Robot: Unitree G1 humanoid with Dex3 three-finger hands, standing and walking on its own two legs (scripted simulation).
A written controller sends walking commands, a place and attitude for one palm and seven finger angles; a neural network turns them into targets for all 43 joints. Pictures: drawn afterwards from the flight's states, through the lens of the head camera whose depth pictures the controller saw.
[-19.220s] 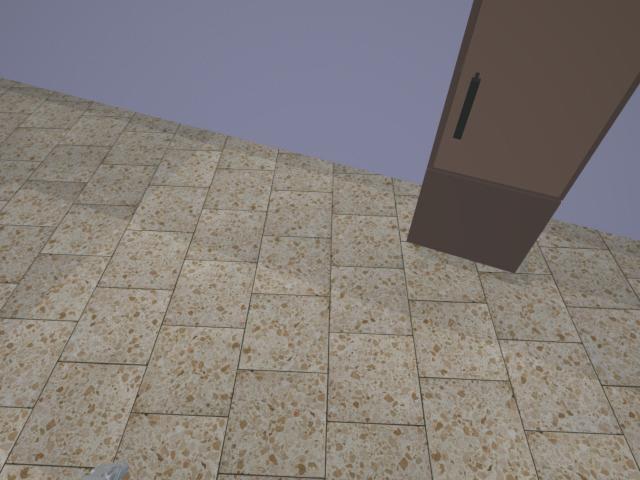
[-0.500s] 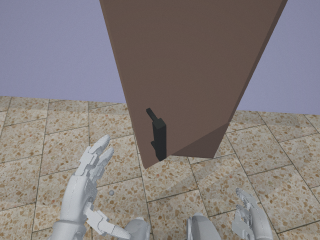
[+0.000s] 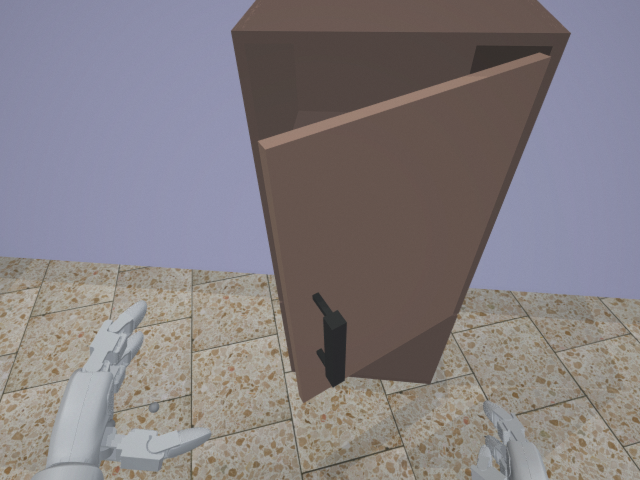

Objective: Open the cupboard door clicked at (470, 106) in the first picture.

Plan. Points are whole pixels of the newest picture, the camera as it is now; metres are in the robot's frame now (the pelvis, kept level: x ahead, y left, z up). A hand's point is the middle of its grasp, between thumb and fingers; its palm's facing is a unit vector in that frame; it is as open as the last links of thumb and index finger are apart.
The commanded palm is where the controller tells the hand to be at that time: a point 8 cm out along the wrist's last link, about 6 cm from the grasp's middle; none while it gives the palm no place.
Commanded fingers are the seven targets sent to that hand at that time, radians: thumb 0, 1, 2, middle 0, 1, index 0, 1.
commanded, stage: draw the hand back to the body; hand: left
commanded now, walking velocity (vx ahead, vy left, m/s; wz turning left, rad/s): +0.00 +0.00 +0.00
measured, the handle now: (327, 341) +0.34 +0.02 -0.06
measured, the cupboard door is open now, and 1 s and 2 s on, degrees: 36 36 36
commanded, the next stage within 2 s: step back with the hand held close in 0.80 s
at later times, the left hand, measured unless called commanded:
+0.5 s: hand (23, 315) +0.20 +0.26 +0.21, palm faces +0.48 -0.77 -0.42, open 8.3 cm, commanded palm +0.15 +0.30 +0.21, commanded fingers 0.00 0.90 0.90 -0.20 -0.30 -0.20 -0.30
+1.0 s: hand (41, 315) +0.21 +0.25 +0.21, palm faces +0.45 -0.79 -0.42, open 7.4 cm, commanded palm +0.15 +0.29 +0.21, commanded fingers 0.00 0.90 0.90 -0.20 -0.30 -0.20 -0.30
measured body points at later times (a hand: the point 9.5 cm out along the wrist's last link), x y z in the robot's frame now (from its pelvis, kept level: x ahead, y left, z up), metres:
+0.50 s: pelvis +0.01 +0.00 +0.03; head -0.02 -0.02 +0.48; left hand +0.17 +0.30 +0.24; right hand +0.19 -0.22 -0.04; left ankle -0.03 +0.11 -0.70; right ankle +0.02 -0.12 -0.70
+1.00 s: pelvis +0.00 -0.01 +0.04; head -0.01 -0.03 +0.49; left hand +0.18 +0.29 +0.23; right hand +0.18 -0.23 -0.04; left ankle -0.03 +0.11 -0.70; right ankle +0.02 -0.12 -0.70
